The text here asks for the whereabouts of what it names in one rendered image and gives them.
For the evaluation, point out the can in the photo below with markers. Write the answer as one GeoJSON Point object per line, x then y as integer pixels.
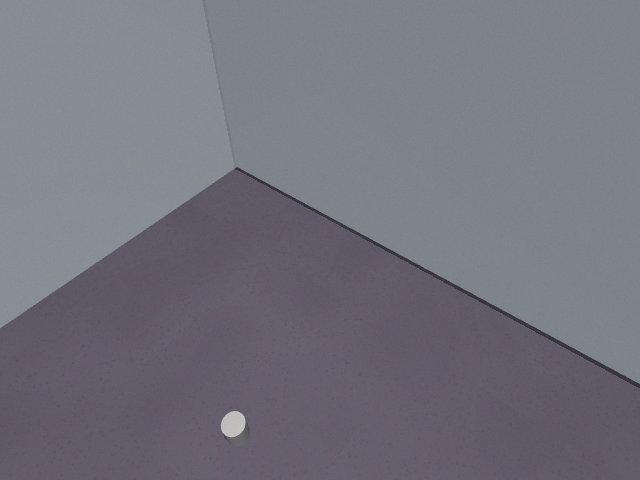
{"type": "Point", "coordinates": [235, 428]}

